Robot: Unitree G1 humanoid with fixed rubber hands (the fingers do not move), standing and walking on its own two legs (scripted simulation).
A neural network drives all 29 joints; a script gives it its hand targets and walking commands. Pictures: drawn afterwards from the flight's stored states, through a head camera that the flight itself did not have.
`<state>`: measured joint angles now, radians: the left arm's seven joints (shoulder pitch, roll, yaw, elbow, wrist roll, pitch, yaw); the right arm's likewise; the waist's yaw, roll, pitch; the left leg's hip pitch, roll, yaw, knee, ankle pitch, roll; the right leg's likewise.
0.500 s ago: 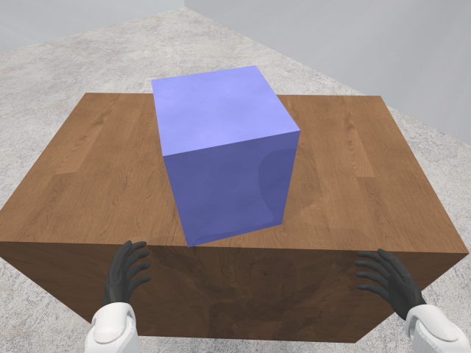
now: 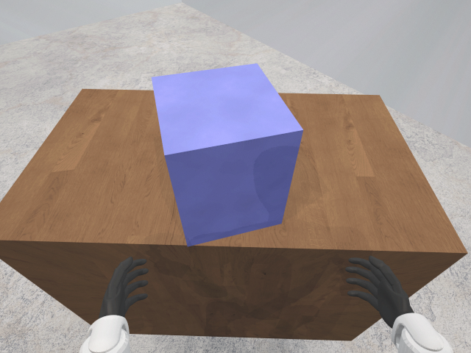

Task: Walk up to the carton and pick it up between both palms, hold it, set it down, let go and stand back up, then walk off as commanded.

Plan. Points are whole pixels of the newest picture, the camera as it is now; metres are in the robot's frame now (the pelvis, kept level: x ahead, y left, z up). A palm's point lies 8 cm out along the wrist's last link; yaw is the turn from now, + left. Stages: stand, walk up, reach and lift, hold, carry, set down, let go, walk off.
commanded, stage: set down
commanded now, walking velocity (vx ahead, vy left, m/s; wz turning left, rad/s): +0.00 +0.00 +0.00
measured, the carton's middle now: (221, 156) +0.46 +0.08 +0.09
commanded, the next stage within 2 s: let go in 1.08 s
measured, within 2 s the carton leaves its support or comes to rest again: neither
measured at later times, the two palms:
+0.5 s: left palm (113, 324) +0.18 +0.23 -0.03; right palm (377, 318) +0.22 -0.20 -0.03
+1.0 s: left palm (108, 335) +0.17 +0.25 -0.06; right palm (373, 335) +0.20 -0.20 -0.06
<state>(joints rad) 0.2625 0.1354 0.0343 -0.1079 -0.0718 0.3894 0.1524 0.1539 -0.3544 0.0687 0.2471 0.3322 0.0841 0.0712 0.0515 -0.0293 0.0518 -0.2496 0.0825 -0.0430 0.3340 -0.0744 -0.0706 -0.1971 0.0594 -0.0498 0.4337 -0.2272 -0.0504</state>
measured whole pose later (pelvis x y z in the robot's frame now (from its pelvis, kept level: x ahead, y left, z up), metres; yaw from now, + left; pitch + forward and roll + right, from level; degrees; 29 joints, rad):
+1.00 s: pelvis +0.01 +0.01 +0.00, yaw +0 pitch -1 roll +0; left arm 0.27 0.23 0.03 0.23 -0.07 0.22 0.03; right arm 0.16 -0.19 0.07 0.52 0.16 -0.08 -0.02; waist 0.03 -0.04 0.08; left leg -0.25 0.07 -0.04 0.36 -0.10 -0.07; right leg -0.18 0.05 -0.05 0.43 -0.24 -0.05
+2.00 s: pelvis +0.04 +0.04 +0.00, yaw +0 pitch +1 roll -2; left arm 0.25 0.38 0.03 0.74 -0.01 -0.03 -0.01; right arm 0.16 -0.34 0.04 0.75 0.03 -0.05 0.02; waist 0.02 -0.01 -0.05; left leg -0.31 0.07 -0.04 0.53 -0.23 -0.05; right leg -0.16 0.05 -0.05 0.43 -0.28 -0.04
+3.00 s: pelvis -0.04 +0.09 -0.02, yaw +1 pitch -7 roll -5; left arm 0.21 0.41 0.04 0.86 -0.01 0.06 -0.01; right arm 0.17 -0.38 -0.03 0.83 0.03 0.06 0.01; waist 0.01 0.02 0.22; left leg -0.36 0.04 -0.04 0.75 -0.28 0.04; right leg -0.30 0.09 0.02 1.00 -0.51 -0.02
